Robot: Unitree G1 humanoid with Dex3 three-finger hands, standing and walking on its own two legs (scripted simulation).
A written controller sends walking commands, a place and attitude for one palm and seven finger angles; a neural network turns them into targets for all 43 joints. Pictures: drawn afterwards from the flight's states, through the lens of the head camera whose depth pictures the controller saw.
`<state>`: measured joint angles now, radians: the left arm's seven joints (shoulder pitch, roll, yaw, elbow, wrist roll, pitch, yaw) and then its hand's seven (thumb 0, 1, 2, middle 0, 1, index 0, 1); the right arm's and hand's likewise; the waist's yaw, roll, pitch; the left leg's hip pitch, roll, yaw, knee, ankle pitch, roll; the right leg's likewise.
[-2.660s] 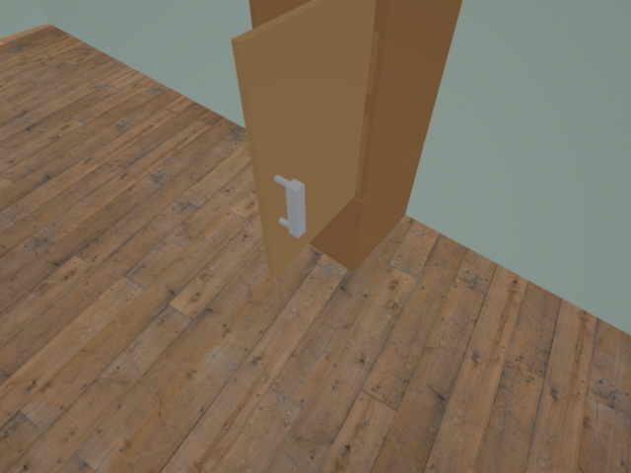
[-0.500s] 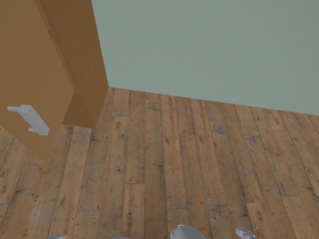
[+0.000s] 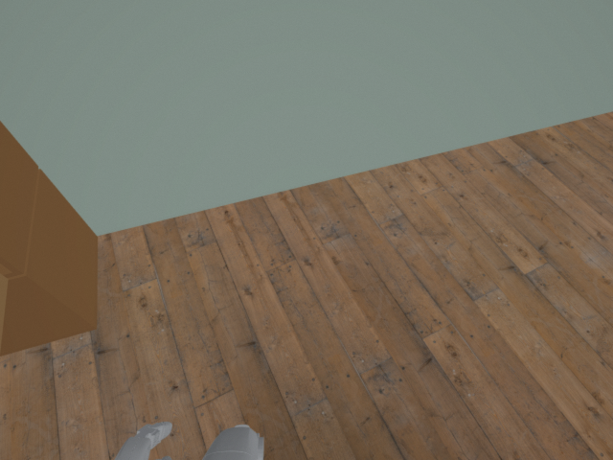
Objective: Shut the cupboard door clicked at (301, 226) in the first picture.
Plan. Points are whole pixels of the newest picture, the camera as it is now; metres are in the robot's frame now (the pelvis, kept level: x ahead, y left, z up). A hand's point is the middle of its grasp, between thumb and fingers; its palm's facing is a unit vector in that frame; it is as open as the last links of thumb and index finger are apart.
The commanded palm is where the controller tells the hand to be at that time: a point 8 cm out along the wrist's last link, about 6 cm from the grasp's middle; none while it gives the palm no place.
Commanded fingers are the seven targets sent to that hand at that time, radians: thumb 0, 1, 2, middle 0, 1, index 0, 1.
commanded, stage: walk around to get in front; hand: left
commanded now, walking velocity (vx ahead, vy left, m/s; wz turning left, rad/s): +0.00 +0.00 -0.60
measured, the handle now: out of the picture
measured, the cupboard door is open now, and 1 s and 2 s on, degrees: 93 93 93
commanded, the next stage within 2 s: none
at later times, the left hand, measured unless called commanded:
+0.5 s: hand (198, 432) +0.17 +0.17 -0.16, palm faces -0.31 -0.92 -0.25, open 7.4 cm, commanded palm none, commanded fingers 0.00 0.90 0.90 -0.20 -0.30 -0.20 -0.30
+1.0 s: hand (245, 391) +0.23 +0.11 -0.18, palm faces -0.50 -0.84 -0.20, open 7.4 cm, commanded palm none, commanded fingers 0.00 0.90 0.90 -0.20 -0.30 -0.20 -0.30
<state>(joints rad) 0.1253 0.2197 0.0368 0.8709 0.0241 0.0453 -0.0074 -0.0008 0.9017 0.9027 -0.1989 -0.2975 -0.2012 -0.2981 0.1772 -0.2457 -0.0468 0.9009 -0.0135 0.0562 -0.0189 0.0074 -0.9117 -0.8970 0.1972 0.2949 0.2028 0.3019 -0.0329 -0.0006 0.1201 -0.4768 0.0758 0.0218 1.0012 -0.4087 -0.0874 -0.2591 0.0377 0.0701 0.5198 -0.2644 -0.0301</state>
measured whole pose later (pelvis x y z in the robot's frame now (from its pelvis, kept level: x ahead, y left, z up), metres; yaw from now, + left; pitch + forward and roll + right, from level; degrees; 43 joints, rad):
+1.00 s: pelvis +0.06 -0.02 -0.01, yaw -34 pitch +2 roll -1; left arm 0.19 0.24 0.08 0.91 0.01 0.06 -0.01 0.00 0.90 0.90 -0.20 -0.30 -0.20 -0.30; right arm 0.13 -0.20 -0.02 0.87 -0.02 0.01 -0.03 0.00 -0.91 -0.90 0.20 0.30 0.20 0.30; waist 0.02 -0.05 0.08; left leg -0.32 0.04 0.05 0.59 -0.30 -0.01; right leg -0.36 0.08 0.09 0.82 -0.49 0.00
